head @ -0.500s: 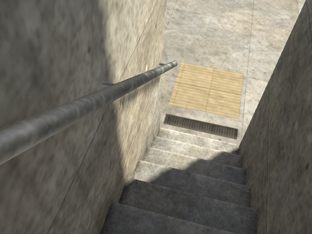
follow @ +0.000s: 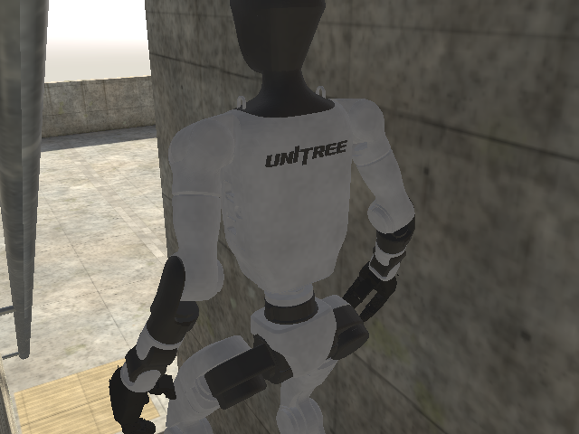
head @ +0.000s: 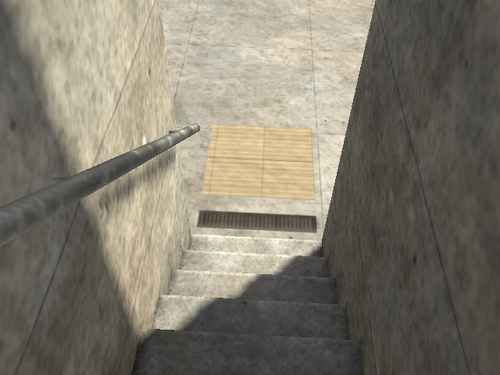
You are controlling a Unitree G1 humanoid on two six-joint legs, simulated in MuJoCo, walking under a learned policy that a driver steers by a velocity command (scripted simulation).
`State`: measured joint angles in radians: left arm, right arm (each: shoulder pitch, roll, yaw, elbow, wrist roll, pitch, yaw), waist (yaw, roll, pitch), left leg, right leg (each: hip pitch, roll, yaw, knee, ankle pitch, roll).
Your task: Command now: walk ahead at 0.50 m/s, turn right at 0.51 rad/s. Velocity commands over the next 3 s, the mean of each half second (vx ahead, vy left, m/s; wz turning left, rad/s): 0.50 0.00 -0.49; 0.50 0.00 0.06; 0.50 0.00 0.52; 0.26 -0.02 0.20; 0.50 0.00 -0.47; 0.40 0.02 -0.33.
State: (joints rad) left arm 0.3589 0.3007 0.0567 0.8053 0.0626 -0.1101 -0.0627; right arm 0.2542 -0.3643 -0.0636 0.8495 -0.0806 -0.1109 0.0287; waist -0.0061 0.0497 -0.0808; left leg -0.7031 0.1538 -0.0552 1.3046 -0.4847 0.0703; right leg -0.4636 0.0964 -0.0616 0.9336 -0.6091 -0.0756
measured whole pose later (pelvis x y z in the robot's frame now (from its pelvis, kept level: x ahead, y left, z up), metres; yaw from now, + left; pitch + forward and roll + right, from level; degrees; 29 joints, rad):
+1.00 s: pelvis +0.45 -0.06 -0.34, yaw -10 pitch +4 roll -2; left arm 0.32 0.22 0.02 0.89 0.13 -0.08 -0.08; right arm 0.39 -0.22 0.01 0.97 -0.05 -0.06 0.10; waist -0.06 0.02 -0.06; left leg -0.88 0.04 -0.09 1.87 -0.29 0.05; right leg -0.39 0.02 -0.19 0.67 -0.35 -0.07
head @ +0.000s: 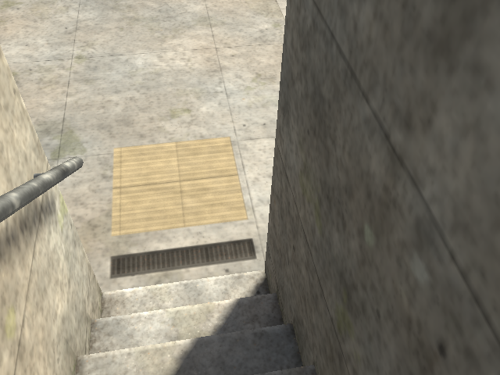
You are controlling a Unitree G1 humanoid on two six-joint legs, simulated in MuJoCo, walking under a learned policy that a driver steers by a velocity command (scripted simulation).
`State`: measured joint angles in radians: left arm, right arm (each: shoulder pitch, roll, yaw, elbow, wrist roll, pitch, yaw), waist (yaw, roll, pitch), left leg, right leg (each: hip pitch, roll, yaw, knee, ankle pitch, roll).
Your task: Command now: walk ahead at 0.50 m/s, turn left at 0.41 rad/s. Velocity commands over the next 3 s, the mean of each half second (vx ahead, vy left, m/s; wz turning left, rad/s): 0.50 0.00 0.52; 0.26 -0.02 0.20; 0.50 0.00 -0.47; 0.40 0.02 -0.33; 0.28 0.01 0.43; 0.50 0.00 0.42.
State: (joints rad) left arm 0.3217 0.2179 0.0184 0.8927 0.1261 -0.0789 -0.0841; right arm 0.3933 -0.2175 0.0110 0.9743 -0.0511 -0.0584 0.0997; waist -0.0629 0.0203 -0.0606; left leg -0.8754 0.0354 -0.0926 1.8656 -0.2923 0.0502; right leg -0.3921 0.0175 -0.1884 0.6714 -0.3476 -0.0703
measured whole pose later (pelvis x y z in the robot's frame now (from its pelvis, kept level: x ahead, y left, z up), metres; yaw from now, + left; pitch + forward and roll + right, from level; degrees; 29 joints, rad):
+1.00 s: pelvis +0.36 +0.10 -0.23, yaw +18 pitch +7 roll +1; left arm 0.46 0.20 0.01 0.93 0.05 -0.09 -0.01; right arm 0.01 -0.20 -0.01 0.81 -0.15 -0.08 0.05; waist 0.11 -0.03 -0.05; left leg -0.84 0.04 0.01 1.09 0.20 0.02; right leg -0.47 0.11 0.06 1.00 -0.65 -0.11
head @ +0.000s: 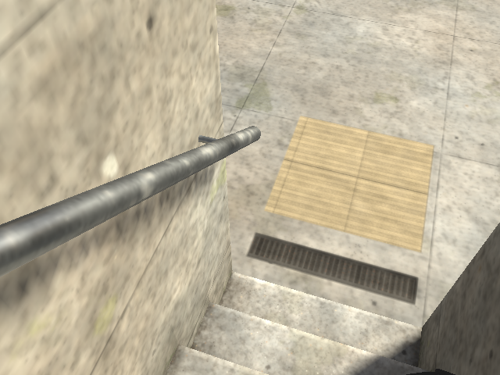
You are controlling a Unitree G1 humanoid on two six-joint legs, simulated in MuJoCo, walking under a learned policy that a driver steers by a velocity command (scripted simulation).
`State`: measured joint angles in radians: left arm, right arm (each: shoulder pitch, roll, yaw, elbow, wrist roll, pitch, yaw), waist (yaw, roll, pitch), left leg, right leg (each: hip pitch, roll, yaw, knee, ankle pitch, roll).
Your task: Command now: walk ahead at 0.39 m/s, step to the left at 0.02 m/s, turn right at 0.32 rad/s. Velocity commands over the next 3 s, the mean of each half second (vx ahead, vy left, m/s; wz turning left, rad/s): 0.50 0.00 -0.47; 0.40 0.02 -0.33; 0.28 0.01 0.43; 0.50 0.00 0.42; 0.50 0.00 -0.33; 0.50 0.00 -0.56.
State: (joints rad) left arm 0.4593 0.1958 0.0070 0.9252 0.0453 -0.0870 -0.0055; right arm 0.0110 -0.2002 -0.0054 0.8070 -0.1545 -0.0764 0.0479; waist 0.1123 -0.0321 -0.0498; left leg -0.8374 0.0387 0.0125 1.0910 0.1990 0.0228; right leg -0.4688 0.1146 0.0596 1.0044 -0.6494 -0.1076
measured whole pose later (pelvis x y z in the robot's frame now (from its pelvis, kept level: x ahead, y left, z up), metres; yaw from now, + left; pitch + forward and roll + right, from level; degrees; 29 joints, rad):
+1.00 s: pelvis +0.38 -0.15 -0.36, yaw -22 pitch -3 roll +0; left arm 0.46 0.11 -0.04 1.01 -0.04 -0.05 0.13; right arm 0.11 -0.16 0.00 0.85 -0.06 0.09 -0.03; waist -0.01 0.07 0.00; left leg -0.86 -0.05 -0.17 1.16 0.29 -0.03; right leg -0.30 0.00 -0.10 0.88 -0.54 -0.05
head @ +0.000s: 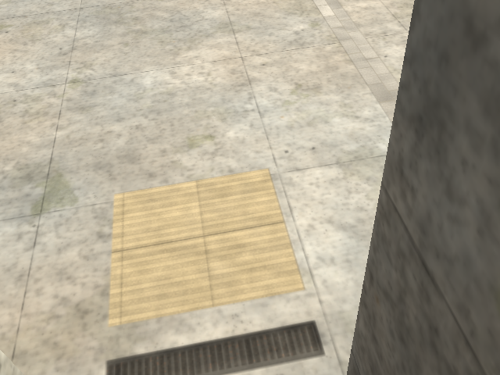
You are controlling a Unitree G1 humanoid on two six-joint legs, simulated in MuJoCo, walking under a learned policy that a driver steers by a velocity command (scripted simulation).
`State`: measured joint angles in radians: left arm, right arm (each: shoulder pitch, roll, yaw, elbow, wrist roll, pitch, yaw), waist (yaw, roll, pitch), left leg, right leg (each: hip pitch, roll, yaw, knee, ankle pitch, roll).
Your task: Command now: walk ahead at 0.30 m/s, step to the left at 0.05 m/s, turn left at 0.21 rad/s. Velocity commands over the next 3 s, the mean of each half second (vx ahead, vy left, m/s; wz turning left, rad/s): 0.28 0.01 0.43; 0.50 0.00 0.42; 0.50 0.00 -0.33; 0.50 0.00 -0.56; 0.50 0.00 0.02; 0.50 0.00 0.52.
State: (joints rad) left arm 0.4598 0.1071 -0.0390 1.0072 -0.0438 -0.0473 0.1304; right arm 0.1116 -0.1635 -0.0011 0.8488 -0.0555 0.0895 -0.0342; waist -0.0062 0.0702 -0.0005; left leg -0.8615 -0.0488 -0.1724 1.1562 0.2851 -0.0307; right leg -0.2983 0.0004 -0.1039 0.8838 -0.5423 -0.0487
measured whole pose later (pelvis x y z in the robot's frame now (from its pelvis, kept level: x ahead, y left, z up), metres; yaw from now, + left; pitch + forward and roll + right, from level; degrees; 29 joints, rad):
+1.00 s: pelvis +0.42 +0.19 -0.35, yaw +26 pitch +2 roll -1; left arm 0.43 0.27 0.01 1.00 0.09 -0.07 -0.13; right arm 0.33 -0.31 -0.06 0.92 -0.08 -0.07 0.10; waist -0.01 0.05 0.01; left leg -0.34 -0.05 0.09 0.60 -0.35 0.11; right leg -0.52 0.01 0.04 2.01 -0.67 -0.06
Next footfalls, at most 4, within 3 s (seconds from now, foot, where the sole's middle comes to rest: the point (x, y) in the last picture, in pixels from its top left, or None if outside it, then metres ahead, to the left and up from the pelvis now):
0.26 left None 0.20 0.19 -0.91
0.60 right None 0.28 0.00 -0.92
0.94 left None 0.44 0.27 -1.11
1.50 right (234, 361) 0.86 0.18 -1.30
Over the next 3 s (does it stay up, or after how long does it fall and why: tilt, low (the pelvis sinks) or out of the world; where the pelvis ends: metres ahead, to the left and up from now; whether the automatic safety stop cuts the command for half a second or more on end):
stays up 1.54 0.36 -0.52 its command is cut before an obstacle from the start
